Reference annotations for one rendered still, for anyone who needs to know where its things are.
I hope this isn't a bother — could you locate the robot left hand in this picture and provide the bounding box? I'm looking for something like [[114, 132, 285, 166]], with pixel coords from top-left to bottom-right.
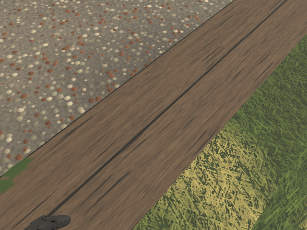
[[24, 215, 71, 230]]

